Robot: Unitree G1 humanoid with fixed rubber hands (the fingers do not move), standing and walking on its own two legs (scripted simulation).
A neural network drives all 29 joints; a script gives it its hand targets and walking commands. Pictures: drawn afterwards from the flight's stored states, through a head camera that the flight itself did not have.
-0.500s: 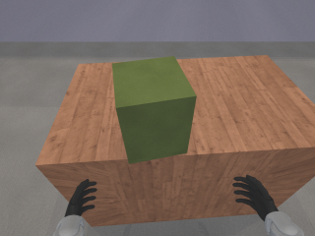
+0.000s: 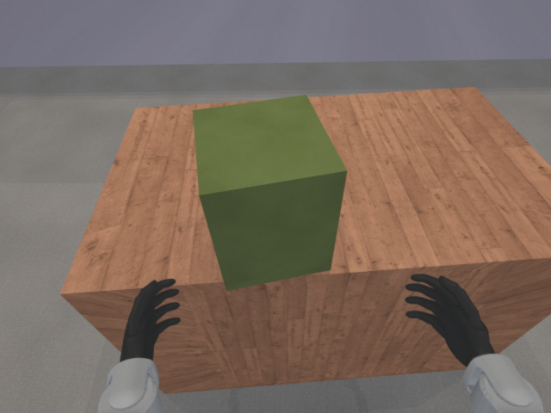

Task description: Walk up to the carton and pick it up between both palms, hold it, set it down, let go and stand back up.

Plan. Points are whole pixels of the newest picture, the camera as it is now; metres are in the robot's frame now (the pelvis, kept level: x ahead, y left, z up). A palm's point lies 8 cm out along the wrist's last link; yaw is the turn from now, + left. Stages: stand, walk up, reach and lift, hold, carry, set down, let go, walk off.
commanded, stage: reach and lift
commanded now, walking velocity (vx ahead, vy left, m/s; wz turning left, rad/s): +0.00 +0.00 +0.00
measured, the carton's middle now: (265, 194) +0.47 +0.04 +0.05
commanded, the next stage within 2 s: none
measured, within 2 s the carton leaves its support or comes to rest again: neither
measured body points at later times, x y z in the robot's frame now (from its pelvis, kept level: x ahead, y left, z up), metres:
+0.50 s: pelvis +0.01 +0.00 +0.00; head +0.00 -0.01 +0.45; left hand +0.28 +0.19 +0.09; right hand +0.27 -0.22 +0.08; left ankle +0.02 +0.12 -0.75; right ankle +0.03 -0.12 -0.75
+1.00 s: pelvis +0.00 +0.00 +0.00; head +0.00 -0.01 +0.45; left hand +0.33 +0.20 +0.16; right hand +0.36 -0.22 +0.13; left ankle +0.02 +0.12 -0.75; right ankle +0.03 -0.12 -0.75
